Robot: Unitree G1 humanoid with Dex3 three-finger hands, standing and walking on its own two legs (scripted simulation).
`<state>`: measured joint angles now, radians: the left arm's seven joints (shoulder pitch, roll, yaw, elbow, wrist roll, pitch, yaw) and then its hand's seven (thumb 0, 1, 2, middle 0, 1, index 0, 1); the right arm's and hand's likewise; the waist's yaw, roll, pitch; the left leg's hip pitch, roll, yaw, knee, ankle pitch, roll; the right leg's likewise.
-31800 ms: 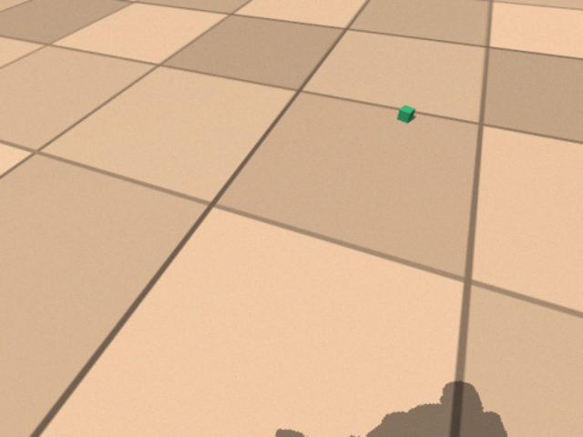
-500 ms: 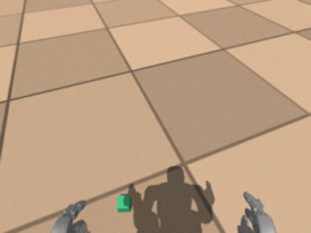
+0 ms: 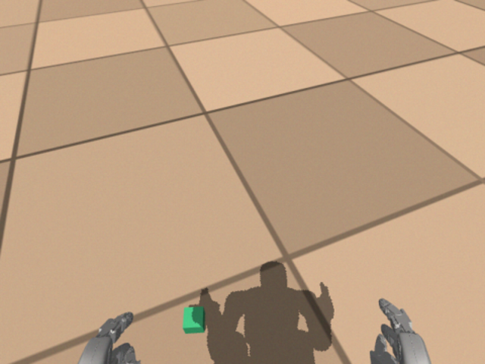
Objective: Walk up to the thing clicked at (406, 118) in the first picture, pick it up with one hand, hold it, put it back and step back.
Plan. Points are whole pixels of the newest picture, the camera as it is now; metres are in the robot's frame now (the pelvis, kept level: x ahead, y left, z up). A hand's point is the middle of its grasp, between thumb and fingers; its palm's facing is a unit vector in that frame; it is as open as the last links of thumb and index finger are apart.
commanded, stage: stand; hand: left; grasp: from above
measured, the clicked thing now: (194, 320) +0.43 +0.20 -0.68
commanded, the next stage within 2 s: none
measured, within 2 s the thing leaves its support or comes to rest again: neither
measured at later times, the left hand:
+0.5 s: hand out of the picture +0.05 +0.23 -0.11, palm faces +0.04 -0.94 -0.33, open 7.4 cm
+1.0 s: hand out of the picture +0.02 +0.24 -0.10, palm faces +0.04 -0.94 -0.35, open 7.4 cm
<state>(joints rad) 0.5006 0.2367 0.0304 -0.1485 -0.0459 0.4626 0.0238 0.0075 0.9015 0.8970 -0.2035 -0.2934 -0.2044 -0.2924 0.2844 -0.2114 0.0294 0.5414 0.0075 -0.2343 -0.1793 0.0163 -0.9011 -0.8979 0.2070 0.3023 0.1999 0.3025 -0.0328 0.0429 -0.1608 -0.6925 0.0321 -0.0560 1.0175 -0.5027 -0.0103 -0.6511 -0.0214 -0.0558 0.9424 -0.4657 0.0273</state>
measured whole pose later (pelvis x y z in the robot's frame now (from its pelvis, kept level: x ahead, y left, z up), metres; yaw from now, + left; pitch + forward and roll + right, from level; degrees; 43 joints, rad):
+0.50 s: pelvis -0.01 +0.00 +0.05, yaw +0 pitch -2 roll +0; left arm 0.24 0.28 0.05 0.92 0.05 0.03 0.03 0.01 0.90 0.90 -0.21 -0.30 -0.21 -0.29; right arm 0.21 -0.28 -0.05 0.96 -0.05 -0.01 -0.02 0.01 -0.91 -0.90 0.20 0.30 0.20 0.30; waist 0.02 0.00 0.04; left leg -0.27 0.00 -0.02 0.63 -0.32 0.00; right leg -0.26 -0.05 -0.03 0.61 -0.31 0.03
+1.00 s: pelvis -0.01 -0.01 +0.06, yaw +0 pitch -4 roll +0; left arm 0.16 0.30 0.04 1.15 0.03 0.00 0.03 0.00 0.90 0.90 -0.21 -0.30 -0.21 -0.30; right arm 0.16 -0.30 -0.03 1.11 -0.03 0.00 -0.02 0.01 -0.91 -0.90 0.21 0.30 0.20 0.30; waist 0.02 0.02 0.06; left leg -0.13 0.01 -0.02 0.39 -0.19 -0.01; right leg -0.12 -0.04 -0.04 0.38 -0.19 0.03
